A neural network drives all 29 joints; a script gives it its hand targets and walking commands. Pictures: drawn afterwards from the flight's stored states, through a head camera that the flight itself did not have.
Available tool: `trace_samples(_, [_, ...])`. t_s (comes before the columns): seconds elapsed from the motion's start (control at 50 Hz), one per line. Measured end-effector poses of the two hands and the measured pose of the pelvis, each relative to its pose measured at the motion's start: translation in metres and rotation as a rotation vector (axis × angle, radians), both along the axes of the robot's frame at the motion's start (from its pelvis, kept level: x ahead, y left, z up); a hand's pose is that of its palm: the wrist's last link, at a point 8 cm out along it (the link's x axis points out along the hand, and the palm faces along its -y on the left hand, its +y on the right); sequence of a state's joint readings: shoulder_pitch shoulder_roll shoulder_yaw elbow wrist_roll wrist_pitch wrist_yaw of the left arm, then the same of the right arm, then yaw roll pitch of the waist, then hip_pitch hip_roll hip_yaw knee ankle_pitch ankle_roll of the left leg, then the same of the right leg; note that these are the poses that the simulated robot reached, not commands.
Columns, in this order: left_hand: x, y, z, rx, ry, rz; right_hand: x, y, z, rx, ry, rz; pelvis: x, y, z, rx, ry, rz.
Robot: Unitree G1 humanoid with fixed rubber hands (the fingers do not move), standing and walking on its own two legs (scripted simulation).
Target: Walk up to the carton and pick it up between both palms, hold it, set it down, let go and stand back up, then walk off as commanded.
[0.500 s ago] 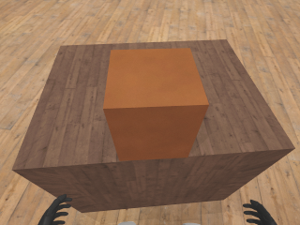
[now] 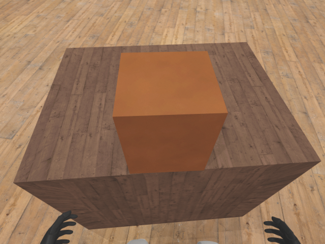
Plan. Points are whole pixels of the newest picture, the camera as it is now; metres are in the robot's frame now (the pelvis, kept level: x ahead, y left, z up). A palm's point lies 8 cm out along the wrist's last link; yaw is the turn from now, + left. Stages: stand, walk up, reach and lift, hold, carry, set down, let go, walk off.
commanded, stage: walk up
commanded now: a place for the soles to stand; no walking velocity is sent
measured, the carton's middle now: (166, 116) +0.41 +0.01 +0.07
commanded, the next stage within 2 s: none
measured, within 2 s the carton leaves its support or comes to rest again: neither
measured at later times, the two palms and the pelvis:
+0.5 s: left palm out of the picture +0.14 +0.30 -0.08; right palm out of the picture +0.13 -0.29 -0.08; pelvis +0.00 +0.00 +0.00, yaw +1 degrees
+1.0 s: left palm out of the picture +0.14 +0.31 -0.09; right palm out of the picture +0.13 -0.29 -0.08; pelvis +0.00 +0.00 -0.01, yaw +2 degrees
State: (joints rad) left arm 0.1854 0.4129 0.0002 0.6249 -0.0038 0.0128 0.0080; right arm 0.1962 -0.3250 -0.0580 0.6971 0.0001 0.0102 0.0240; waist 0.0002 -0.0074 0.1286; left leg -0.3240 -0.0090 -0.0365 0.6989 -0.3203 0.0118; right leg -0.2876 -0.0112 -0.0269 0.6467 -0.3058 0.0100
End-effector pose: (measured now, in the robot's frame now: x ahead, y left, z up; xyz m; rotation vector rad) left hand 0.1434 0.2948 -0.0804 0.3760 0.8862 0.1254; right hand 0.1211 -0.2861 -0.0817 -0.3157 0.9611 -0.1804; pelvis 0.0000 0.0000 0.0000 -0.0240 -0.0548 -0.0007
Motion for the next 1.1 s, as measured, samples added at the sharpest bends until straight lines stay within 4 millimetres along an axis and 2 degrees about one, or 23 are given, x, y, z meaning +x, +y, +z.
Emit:
trace_samples(0.28, [-0.001, -0.002, 0.0, 0.005, 0.002, 0.002, 0.001, -0.003, -0.002, 0.001, 0.005, 0.004, 0.001, -0.003, -0.001, 0.003, 0.0, 0.004])
trace_samples(0.4, [0.0, 0.003, -0.003, -0.001, -0.003, 0.002, 0.002, -0.002, -0.001, -0.012, 0.005, 0.002, 0.001, 0.002, -0.002, -0.002, -0.004, 0.005])
trace_samples(0.86, [-0.011, 0.006, -0.004, 0.01, 0.007, 0.04, 0.011, -0.003, -0.003, -0.015, 0.014, 0.035, 0.001, -0.002, -0.003, 0.002, -0.005, 0.024])
trace_samples(1.0, [-0.007, 0.012, -0.008, -0.003, -0.004, 0.035, 0.011, 0.0, -0.001, -0.031, 0.011, 0.028, 0.002, 0.005, -0.006, -0.006, -0.011, 0.028])
trace_samples(1.1, [-0.019, 0.013, -0.01, 0.013, 0.022, 0.064, 0.014, -0.002, -0.005, -0.031, 0.034, 0.055, 0.0, -0.001, -0.007, -0.005, 0.01, 0.048])
